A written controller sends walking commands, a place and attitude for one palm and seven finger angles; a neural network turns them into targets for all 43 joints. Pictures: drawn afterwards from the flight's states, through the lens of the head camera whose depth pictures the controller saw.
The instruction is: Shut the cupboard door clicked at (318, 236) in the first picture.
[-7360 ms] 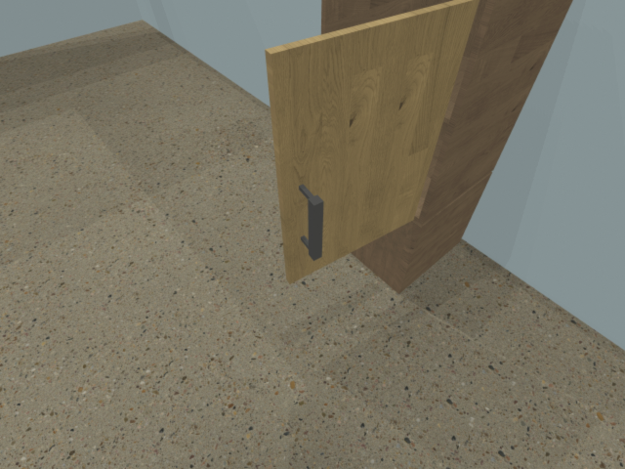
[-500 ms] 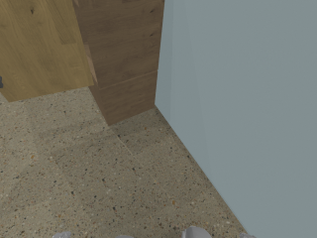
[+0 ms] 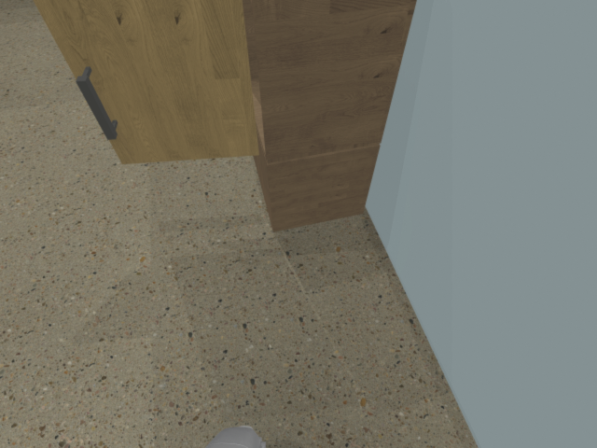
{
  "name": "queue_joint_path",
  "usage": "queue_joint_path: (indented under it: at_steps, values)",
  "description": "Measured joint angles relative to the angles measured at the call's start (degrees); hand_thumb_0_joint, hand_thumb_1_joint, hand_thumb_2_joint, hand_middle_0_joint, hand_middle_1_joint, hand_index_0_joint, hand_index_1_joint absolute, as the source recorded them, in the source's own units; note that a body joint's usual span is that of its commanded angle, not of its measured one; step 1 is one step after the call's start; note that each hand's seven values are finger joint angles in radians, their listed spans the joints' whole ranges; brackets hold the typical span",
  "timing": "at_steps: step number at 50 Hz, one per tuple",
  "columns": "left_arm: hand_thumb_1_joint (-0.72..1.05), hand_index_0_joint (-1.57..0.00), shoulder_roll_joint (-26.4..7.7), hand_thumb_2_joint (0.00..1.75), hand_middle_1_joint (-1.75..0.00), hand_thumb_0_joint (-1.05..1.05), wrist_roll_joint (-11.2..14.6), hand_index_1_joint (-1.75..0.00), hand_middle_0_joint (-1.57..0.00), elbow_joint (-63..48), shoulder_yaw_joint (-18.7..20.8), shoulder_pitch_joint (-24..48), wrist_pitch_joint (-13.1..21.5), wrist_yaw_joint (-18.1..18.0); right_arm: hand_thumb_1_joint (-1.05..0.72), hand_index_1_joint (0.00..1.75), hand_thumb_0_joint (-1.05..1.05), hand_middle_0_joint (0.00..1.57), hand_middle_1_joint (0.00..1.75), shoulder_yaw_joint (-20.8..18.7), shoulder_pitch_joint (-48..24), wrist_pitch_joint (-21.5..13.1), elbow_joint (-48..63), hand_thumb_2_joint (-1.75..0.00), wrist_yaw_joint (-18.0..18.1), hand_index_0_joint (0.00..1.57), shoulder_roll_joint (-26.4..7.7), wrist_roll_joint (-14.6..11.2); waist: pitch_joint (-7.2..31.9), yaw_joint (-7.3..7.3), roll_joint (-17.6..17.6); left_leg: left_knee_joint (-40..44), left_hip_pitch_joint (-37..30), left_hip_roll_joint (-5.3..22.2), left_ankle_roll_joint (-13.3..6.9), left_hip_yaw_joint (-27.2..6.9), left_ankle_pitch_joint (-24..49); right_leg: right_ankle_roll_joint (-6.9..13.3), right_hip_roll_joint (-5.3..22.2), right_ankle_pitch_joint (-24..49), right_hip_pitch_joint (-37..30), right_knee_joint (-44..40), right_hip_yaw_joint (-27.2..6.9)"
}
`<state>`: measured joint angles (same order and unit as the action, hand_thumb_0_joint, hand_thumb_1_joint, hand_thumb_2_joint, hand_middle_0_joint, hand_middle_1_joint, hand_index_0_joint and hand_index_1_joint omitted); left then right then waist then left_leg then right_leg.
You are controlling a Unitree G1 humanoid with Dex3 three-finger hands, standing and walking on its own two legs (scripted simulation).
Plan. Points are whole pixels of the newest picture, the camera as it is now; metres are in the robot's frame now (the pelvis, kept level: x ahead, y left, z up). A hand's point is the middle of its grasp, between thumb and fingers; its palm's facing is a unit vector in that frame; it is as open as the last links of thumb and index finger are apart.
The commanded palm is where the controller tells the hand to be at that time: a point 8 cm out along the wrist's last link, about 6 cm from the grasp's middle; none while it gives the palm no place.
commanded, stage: turn to face it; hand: left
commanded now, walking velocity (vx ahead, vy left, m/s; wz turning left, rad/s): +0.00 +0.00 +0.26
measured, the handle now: (100, 104) +0.86 +0.56 -0.11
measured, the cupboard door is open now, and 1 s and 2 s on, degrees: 81 81 81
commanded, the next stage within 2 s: take the last steps up to it in 0.02 s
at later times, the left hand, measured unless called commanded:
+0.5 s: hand out of the picture +0.08 +0.22 -0.16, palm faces +0.19 -0.95 -0.24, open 7.3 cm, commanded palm none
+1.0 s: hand out of the picture +0.11 +0.33 -0.19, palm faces +0.28 -0.94 -0.18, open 7.4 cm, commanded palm none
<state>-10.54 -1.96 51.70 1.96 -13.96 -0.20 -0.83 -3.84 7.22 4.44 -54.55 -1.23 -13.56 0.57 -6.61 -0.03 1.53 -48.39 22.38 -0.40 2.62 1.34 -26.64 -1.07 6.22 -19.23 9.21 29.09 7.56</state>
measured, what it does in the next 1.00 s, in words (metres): walks ahead: left foot, then right foot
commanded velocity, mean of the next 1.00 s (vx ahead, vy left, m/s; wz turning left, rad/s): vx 0.27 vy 0.12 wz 0.14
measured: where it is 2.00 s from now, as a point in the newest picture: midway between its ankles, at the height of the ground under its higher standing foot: (232, 363)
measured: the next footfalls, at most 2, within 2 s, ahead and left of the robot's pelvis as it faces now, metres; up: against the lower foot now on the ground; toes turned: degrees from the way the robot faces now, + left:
left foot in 0.08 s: +0.05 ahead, +0.12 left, +0.00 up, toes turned +4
right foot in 0.46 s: +0.08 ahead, -0.10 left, +0.00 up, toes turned +3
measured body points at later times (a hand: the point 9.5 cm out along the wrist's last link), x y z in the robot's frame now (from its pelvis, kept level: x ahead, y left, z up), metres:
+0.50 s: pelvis +0.04 +0.02 -0.01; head +0.06 +0.00 +0.44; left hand +0.07 +0.27 -0.14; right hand +0.10 -0.22 -0.17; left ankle +0.01 +0.12 -0.72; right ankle +0.05 -0.10 -0.74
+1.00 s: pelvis +0.18 +0.15 -0.01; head +0.20 +0.17 +0.44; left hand +0.10 +0.38 -0.17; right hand +0.32 -0.05 -0.15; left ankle +0.21 +0.24 -0.74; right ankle +0.15 +0.01 -0.65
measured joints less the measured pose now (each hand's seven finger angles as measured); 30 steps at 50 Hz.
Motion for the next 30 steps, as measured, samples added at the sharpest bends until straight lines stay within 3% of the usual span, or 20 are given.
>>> queue_joint_path:
  at_steps: [2, 4, 7, 12, 16, 21, 23, 25, 27, 30]
  values:
    - [0.9, -0.2, -0.47, 0.9, -0.3, 0.0, 0.07, -0.3, -0.2, 0.89, 0.23, -1.07, -0.12, 0.08, -0.9, 0.3, 0.01, 0.2, 0.3, 0.44, -1.07, -0.55, 0.1, -0.9, 0.11, 0.19, 0.24, -0.05, -0.09, -0.61, 0.63, 7.08, -2.82, -0.1, -0.47, 0.77, 2.81, -0.65, 0.52, -1.09, 0.25, 1.55, 0.84]
    - [0.9, -0.2, -1.08, 0.9, -0.3, 0.0, 0.5, -0.3, -0.2, 1.8, 0.56, -2.42, -0.47, 0.18, -0.9, 0.3, 0.01, 0.2, 0.3, 0.88, -1.72, -1.55, 0.59, -0.9, 0.12, 0.19, 0.21, 0.12, 0.41, -0.93, 0.64, 15.52, -6.29, 0.17, -1.86, 1.19, 11.36, -1.47, 0.67, -3.06, 1.63, 5.27, 1.58]
    - [0.91, -0.2, -2.79, 0.9, -0.3, 0.0, 0.91, -0.3, -0.2, 3.73, 1.09, -1.92, -2.55, -0.15, -0.9, 0.3, 0.01, 0.2, 0.3, 1.42, -2.64, -2.74, 0.99, -0.9, 0.68, 0.19, 1.41, 0.53, 0.11, -1.84, 2.44, 13.14, -5.51, -0.89, -4.84, 1.39, 9.82, -2.06, 0.29, -11.83, 6.74, 18.31, -2.35]
    - [0.91, -0.2, -3.34, 0.9, -0.3, 0.0, 0.61, -0.3, -0.2, 4.91, 1.73, -0.14, -3.45, 0.52, -0.9, 0.3, 0.0, 0.2, 0.3, 2.37, -1.4, -3.49, 1.18, -0.9, 1.83, 0.2, 2.46, 0.92, 1.21, -2.07, 0.92, 17.01, -7.28, -0.67, -5.38, -0.25, 10.51, -1.61, -1.86, -10.93, 12.38, 28.06, -4.81]
    - [0.91, -0.2, -2.59, 0.9, -0.3, 0.0, 0.3, -0.3, -0.2, 3.96, 1.74, 0.93, -2.5, 1.57, -0.9, 0.3, 0.0, 0.21, 0.3, 2.51, 1.41, -3.89, 0.29, -0.9, 1.51, 0.2, 2.72, 0.97, 2.58, -1.58, -0.96, 20.16, -8.88, -0.86, -5.63, -1.62, 11.96, -0.97, -2.17, -8.58, 12.74, 24.04, -4.34]
    - [0.91, -0.2, -1.37, 0.9, -0.3, 0.0, 0.15, -0.3, -0.2, 2.35, 1.56, 2.01, -0.76, 2.17, -0.9, 0.3, 0.0, 0.21, 0.3, 2.13, 5.76, -3.48, -1.59, -0.9, 1.07, 0.2, 2.64, 0.9, 3.76, -0.43, -2.73, 19.41, -9.5, -1.76, -5.33, -3.3, 10.81, -0.27, -3.38, -4.78, 7.93, 10.24, -3.18]
    - [0.91, -0.2, -1.37, 0.9, -0.3, 0.0, -0.15, -0.3, -0.2, 1.39, 1.58, 1.57, 0.67, 2.11, -0.9, 0.3, 0.01, 0.21, 0.3, 1.8, 7.84, -3.18, -2.27, -0.9, 0.88, 0.2, 2.67, 0.48, 4.49, -0.51, -2.11, 13.91, -7.47, -2.87, -5.21, -3.19, 5.87, 0.74, -2.99, -1.62, 4.65, 2.61, -3.32]
    - [0.91, -0.2, -0.14, 0.9, -0.3, 0.0, -0.15, -0.3, -0.2, 1.58, 1.37, 1.21, 1.57, 1.64, -0.9, 0.3, 0.01, 0.21, 0.3, 1.24, 8.73, -2.19, -3.62, -0.9, 0.47, 0.2, 1.74, 0.7, 4.26, -0.58, -3.54, 2.2, -3.43, -2.51, -4.49, -3.38, 0.26, 1.07, -2.78, 0.75, 4.12, 4.36, -1.95]
    - [0.91, -0.2, 0.85, 0.9, -0.3, 0.0, 0.0, -0.3, -0.2, 2.23, 1.07, -0.72, 2.24, 1.24, -0.9, 0.3, 0.01, 0.21, 0.3, 0.64, 8.75, -1.19, -4.72, -0.9, -0.12, 0.2, 0.97, 1.1, 4.7, -0.72, -3.93, -8.09, 1.1, -1.73, -3.6, -2.69, 2.79, 0.73, -2.31, -0.08, 2.24, 2.92, -1.48]
    - [0.91, -0.2, 1.68, 0.9, -0.3, 0.0, 0.17, -0.3, -0.2, 4.48, 0.94, -3.72, 2.69, 0.91, -0.9, 0.3, 0.01, 0.2, 0.3, 0.05, 8.12, -1.24, -4.74, -0.9, -0.74, 0.2, 0.61, 1.17, 5.13, -0.1, -2.97, -13.24, 6.11, 0.85, -1.98, -1.37, 9.3, -0.49, -1.25, 1.42, -1.66, -3.17, -1.11]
